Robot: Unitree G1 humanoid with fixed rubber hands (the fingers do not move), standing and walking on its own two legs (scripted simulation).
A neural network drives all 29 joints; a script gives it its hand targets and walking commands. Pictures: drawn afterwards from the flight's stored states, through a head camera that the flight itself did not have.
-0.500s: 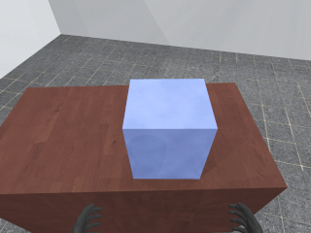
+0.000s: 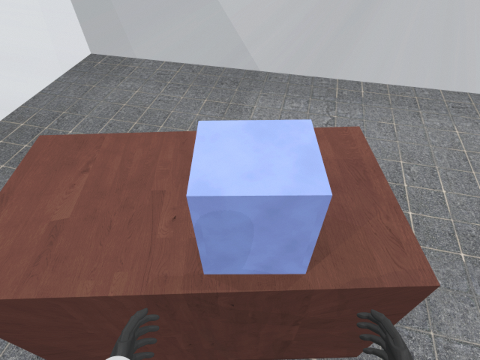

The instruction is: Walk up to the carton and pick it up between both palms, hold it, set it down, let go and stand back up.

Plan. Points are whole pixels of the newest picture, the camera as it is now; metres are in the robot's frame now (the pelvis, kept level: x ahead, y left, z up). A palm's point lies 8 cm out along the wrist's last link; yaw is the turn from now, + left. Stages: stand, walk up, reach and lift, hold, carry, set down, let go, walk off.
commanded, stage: let go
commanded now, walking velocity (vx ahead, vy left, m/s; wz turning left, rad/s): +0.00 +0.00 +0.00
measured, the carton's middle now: (254, 201) +0.43 +0.00 -0.01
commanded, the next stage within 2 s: stand in 0.04 s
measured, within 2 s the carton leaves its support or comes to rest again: neither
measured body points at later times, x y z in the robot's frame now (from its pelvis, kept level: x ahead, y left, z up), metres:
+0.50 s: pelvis -0.03 +0.01 -0.01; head -0.04 +0.02 +0.44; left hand +0.07 +0.27 -0.12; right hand +0.06 -0.25 -0.12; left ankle -0.01 +0.13 -0.74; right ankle -0.01 -0.12 -0.74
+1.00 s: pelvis -0.05 +0.02 -0.01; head -0.06 +0.02 +0.44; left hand -0.01 +0.28 -0.14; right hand +0.01 -0.24 -0.13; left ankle -0.01 +0.13 -0.75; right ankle -0.01 -0.12 -0.74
